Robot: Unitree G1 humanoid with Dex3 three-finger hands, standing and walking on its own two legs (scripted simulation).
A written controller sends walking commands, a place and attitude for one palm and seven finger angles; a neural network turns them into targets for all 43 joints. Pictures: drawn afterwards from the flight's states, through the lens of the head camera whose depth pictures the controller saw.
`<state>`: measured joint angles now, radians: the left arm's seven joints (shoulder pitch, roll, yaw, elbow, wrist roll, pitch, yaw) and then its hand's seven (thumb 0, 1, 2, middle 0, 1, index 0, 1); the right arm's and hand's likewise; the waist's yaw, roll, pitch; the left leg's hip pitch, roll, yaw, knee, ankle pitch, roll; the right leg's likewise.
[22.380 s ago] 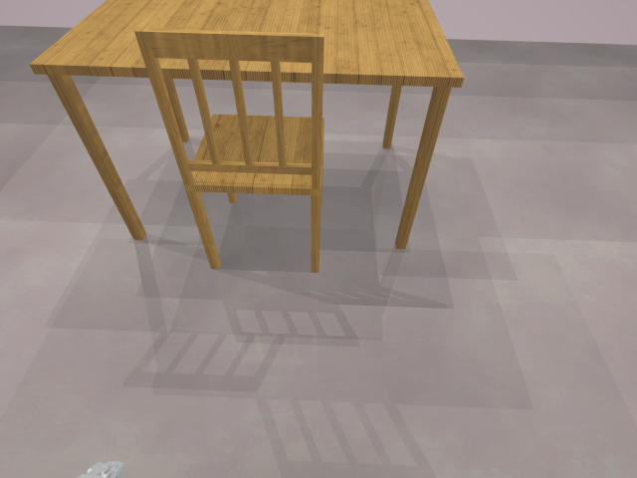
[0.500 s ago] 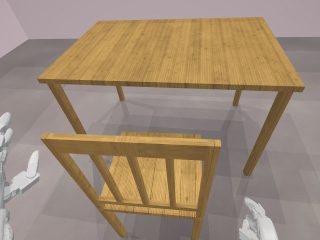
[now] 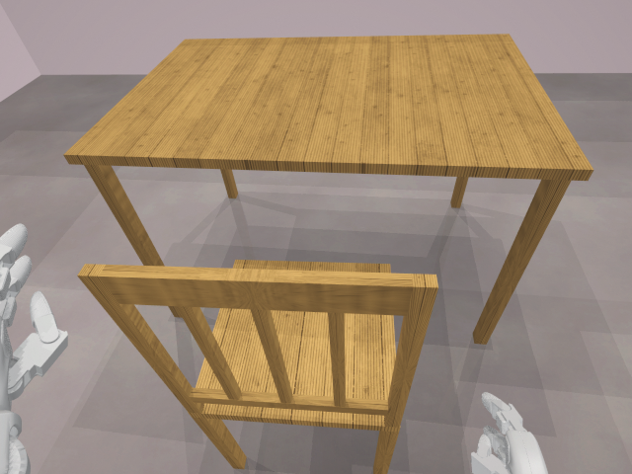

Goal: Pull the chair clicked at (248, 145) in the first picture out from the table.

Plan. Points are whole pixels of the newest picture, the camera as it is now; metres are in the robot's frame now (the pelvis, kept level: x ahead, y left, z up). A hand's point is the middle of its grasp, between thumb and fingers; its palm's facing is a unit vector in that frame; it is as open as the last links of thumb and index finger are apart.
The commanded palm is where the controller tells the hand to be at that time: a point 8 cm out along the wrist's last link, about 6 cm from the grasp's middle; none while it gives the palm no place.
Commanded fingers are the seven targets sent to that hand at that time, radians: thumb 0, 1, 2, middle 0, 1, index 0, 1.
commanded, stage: step back with the hand held close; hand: left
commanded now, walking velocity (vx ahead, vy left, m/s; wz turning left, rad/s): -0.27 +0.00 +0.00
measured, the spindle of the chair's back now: (275, 359) +0.30 +0.12 -0.09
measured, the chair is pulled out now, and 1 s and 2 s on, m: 0.32 0.32 0.32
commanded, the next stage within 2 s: none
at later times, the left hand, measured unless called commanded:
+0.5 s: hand (52, 358) +0.17 +0.27 +0.16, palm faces +0.43 -0.73 -0.53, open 7.4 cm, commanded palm +0.11 +0.30 +0.18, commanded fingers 0.00 0.90 0.90 -0.20 -0.30 -0.20 -0.30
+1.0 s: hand (30, 398) +0.13 +0.26 +0.16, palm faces +0.47 -0.72 -0.51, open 7.4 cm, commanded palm +0.07 +0.30 +0.18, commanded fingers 0.00 0.90 0.90 -0.20 -0.30 -0.20 -0.30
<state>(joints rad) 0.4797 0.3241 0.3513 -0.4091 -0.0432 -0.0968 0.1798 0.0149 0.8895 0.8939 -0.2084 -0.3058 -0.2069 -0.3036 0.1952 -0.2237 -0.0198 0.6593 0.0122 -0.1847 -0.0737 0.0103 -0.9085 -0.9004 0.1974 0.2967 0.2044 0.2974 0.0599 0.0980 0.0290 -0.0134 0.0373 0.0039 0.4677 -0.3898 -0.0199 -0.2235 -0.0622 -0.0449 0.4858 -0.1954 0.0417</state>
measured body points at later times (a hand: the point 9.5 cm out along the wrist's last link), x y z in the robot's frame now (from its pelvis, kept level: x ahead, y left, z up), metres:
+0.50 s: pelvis -0.04 +0.00 -0.01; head +0.00 -0.01 +0.44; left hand +0.14 +0.30 +0.19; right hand +0.12 -0.24 -0.10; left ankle -0.08 +0.13 -0.73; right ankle +0.04 -0.15 -0.73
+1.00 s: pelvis -0.08 +0.00 -0.01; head -0.04 -0.01 +0.44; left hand +0.10 +0.30 +0.19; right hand +0.08 -0.25 -0.11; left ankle -0.08 +0.13 -0.73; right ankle +0.04 -0.15 -0.73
